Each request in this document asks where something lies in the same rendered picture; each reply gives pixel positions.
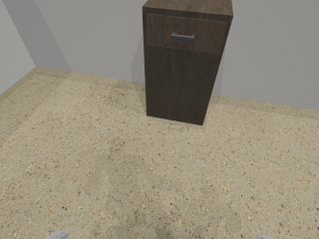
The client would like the cabinet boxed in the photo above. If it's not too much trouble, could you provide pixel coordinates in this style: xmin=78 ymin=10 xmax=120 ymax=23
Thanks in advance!
xmin=142 ymin=0 xmax=233 ymax=125

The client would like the handle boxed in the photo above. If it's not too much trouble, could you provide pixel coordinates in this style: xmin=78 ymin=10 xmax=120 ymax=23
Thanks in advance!
xmin=170 ymin=32 xmax=194 ymax=43

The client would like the drawer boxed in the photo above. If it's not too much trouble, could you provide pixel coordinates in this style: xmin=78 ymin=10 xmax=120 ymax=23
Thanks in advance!
xmin=147 ymin=13 xmax=227 ymax=54

